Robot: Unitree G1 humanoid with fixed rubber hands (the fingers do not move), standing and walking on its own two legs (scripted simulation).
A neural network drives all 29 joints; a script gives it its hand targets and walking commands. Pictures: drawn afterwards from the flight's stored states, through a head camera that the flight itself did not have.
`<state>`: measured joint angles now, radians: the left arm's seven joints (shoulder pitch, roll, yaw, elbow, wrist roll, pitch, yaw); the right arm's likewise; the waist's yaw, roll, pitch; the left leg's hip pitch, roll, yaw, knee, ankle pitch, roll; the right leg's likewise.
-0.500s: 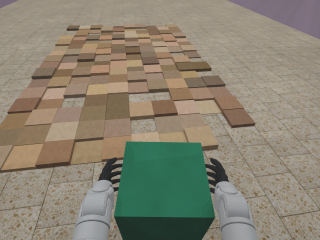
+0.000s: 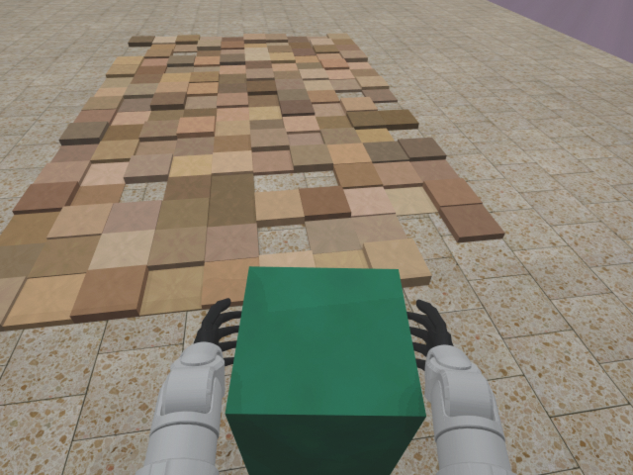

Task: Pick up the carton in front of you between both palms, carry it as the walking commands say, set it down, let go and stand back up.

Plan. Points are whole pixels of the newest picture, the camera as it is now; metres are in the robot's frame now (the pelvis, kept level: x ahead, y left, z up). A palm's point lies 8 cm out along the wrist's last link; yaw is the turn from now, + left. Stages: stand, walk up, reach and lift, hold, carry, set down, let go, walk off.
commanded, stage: reach and lift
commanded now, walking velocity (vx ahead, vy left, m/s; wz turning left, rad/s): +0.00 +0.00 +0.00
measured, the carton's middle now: (321, 375) +0.31 +0.00 -0.05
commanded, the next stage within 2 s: hold in 0.42 s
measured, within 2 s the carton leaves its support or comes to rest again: neither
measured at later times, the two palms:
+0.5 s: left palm (206, 348) +0.29 +0.15 +0.04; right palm (441, 350) +0.29 -0.15 +0.04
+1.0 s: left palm (203, 349) +0.29 +0.15 +0.05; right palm (443, 351) +0.29 -0.15 +0.05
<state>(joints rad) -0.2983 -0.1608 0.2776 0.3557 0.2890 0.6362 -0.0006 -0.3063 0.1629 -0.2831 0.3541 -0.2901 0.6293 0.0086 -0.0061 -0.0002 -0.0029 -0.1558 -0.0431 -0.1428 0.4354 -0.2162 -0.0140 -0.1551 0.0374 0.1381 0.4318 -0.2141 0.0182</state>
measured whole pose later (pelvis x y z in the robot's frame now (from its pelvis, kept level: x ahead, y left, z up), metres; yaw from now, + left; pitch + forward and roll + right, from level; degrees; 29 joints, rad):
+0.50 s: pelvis +0.01 +0.00 +0.00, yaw +0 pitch -5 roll +0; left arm -0.23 -0.15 0.20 0.24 0.26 0.72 0.01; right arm -0.24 0.15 -0.21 0.24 -0.26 0.71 0.00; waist 0.00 0.00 -0.01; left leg -0.08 -0.04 -0.14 0.37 -0.20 -0.01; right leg -0.08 0.03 0.14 0.36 -0.20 0.01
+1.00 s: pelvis +0.00 +0.00 +0.00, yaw +0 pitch -7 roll +0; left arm -0.29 -0.16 0.25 0.26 0.28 0.76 0.00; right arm -0.30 0.16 -0.25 0.25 -0.28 0.75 0.01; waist 0.00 0.00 0.02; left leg -0.07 -0.04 -0.13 0.39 -0.20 -0.01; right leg -0.07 0.03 0.13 0.38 -0.19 0.02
